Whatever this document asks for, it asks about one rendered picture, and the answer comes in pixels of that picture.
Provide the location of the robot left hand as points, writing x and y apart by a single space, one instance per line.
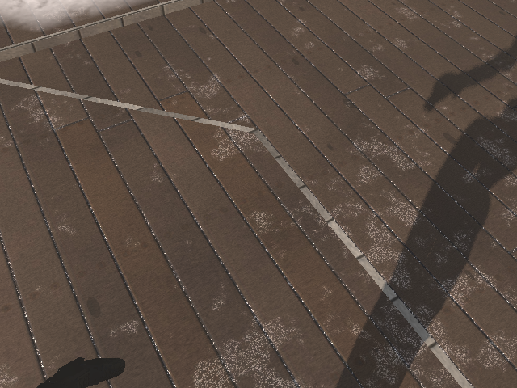
81 374

